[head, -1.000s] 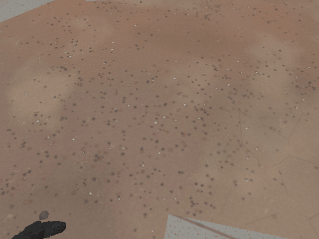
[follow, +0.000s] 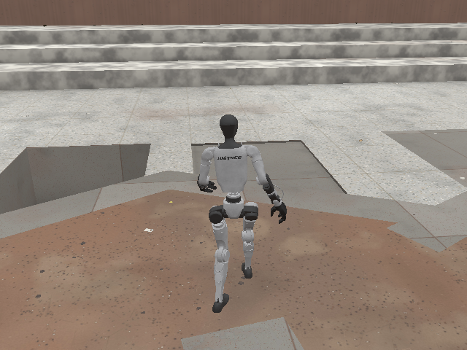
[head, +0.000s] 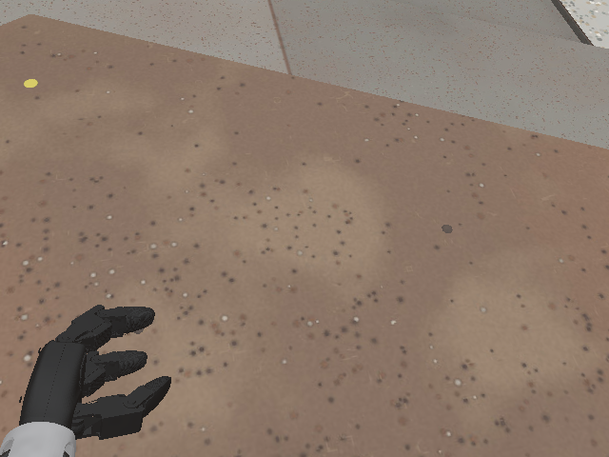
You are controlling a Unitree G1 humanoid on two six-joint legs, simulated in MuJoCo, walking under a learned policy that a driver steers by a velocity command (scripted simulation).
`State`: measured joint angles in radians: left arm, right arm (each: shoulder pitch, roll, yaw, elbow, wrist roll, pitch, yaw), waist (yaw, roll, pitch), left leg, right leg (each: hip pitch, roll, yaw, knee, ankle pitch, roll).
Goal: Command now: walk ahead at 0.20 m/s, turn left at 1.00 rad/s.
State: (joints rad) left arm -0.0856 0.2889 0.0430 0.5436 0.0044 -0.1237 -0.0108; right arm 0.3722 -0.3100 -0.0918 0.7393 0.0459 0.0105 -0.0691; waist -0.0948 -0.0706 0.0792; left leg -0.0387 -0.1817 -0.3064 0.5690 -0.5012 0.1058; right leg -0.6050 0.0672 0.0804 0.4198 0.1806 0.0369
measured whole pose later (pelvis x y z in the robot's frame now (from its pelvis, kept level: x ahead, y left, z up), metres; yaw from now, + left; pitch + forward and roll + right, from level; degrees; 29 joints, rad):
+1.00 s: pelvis +0.37 +0.19 +0.01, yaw +53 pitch +2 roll -1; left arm 0.22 0.32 0.07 0.72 0.05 -0.05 -0.01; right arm 0.29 -0.34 -0.06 0.79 -0.03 -0.06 0.03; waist 0.00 0.03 0.00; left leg -0.34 -0.09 -0.13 1.20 -0.34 0.12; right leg -0.32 0.00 -0.04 0.58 -0.29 0.00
